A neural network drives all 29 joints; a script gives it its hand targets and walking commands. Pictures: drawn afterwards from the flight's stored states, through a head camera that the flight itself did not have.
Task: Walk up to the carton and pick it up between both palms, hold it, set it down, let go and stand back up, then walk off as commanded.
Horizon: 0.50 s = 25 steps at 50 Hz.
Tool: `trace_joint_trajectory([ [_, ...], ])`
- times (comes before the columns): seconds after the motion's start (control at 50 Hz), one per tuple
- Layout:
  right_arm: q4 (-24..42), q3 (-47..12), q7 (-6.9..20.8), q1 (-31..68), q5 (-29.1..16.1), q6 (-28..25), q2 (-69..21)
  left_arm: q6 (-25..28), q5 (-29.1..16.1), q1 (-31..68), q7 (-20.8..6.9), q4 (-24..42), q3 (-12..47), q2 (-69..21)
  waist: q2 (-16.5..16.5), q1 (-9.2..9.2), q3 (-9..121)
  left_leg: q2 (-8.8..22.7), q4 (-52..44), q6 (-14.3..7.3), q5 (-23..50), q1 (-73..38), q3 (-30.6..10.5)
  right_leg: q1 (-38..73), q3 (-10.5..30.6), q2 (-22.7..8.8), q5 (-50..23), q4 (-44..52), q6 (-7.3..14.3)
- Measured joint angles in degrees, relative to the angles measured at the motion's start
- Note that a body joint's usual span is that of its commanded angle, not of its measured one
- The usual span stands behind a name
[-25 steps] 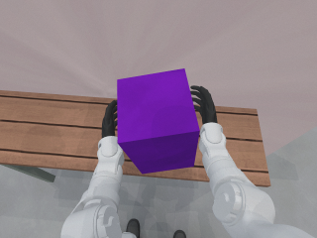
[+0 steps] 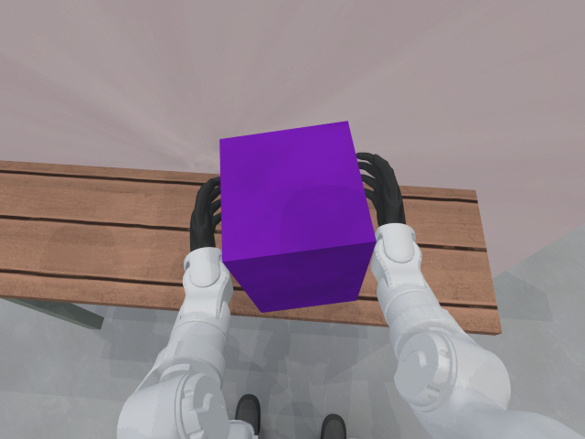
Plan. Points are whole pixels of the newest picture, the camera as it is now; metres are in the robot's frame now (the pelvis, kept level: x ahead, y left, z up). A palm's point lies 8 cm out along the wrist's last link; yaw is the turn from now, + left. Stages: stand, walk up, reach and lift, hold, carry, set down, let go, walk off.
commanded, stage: set down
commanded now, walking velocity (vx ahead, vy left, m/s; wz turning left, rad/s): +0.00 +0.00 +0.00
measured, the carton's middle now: (298, 231) +0.40 +0.03 -0.05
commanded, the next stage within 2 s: none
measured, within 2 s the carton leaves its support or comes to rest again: neither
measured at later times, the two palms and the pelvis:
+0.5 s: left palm (204, 230) +0.38 +0.16 -0.01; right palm (384, 211) +0.43 -0.10 -0.01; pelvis -0.01 +0.01 -0.01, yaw -1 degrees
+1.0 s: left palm (188, 278) +0.30 +0.17 -0.01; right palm (413, 259) +0.35 -0.13 -0.01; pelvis -0.04 +0.01 -0.02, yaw +1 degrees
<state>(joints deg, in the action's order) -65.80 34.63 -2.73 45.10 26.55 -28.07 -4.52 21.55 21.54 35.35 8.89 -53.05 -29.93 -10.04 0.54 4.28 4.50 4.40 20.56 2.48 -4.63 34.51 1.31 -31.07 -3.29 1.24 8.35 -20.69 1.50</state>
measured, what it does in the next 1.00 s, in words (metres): stands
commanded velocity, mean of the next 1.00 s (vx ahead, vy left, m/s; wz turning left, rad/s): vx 0.00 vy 0.00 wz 0.00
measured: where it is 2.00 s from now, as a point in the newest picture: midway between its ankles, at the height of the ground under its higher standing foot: outside the picture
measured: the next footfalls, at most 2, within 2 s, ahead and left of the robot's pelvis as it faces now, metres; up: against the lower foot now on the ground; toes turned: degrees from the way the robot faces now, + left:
none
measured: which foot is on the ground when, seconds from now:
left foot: down 0.00-1.00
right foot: down 0.00-1.00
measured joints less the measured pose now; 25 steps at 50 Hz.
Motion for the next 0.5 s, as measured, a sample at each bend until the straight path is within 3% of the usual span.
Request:
trace_joint_trajectory([
  [0.16,-0.60,-0.13,-0.23,-0.56,-0.49,-0.73,0.17,1.16,0.74,0.01,0.19,-0.36,-0.28,-0.11,-0.33,-0.25,0.14,0.06,0.64,0.02,-0.44,0.40,0.05,-0.35,-0.09,-0.01,0.45,-0.58,0.04],
  [0.28,-3.96,-2.89,-0.53,-0.40,-3.42,-0.06,2.51,1.75,1.13,1.42,1.06,-2.87,0.42,0.47,-0.54,0.30,0.33,0.32,1.70,-0.02,-1.04,1.23,0.35,-1.00,0.20,0.20,0.60,-0.99,0.01],
  [0.4,-6.61,-12.79,-1.51,1.16,-12.44,1.41,6.04,1.85,-2.85,3.08,2.72,-5.29,4.96,2.21,0.09,1.59,1.69,0.98,4.68,-0.15,-2.10,5.00,0.46,-4.03,0.55,0.78,0.51,-2.09,-0.12],
  [0.5,-4.81,-22.86,-2.50,1.98,-22.36,2.97,8.41,1.11,-8.64,2.52,4.19,-2.27,10.89,2.80,1.33,2.52,2.91,1.39,7.39,-0.36,-2.75,8.62,-0.14,-6.60,0.35,1.25,0.13,-2.82,-0.34],
])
